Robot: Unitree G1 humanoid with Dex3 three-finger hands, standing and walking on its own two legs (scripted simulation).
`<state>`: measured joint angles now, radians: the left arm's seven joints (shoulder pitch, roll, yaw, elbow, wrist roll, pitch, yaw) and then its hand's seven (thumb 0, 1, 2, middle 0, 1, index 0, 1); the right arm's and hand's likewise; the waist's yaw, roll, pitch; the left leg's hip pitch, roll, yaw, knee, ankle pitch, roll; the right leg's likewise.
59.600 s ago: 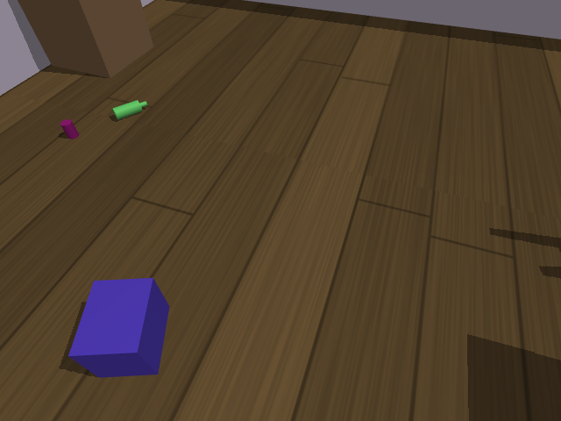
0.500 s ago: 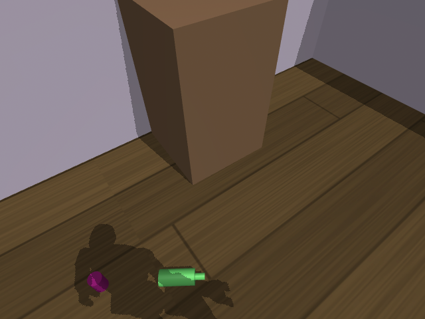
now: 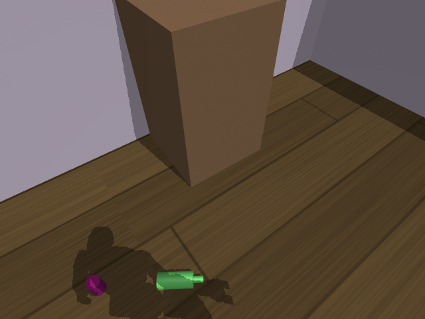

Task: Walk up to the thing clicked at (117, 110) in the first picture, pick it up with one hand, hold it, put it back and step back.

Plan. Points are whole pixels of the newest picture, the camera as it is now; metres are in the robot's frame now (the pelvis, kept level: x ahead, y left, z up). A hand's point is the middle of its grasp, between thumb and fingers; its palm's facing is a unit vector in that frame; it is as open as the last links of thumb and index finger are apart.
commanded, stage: stand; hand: left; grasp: from above
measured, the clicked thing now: (180, 279) +0.42 +0.18 -0.75
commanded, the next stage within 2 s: step back in 0.48 s
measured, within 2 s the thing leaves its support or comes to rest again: neither
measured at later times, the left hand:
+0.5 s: hand out of the picture +0.07 +0.25 -0.16, palm faces +0.01 -0.94 -0.34, open 7.4 cm
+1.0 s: hand out of the picture +0.00 +0.25 -0.17, palm faces -0.04 -0.90 -0.43, open 7.4 cm
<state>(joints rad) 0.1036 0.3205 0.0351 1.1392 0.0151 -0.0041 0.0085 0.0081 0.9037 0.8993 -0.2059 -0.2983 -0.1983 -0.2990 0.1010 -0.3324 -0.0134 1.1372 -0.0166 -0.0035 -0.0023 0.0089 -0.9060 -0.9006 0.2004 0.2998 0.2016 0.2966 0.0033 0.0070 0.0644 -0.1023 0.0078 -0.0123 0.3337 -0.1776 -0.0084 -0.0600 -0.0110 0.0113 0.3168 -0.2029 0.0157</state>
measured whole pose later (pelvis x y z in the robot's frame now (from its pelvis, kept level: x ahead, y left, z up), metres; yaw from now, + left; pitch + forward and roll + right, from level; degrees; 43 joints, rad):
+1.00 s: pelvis -0.10 -0.02 -0.04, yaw -2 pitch -3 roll -1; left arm 0.14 0.36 0.08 0.93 0.03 0.03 0.01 0.01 0.91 0.90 -0.20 -0.30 -0.20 -0.30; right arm 0.06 -0.41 -0.05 0.90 -0.02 0.06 0.00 0.01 -0.90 -0.90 0.20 0.30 0.20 0.30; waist 0.00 0.07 0.18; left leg -0.46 0.06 -0.04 0.74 -0.28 -0.01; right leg -0.26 0.06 0.01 0.68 -0.38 -0.02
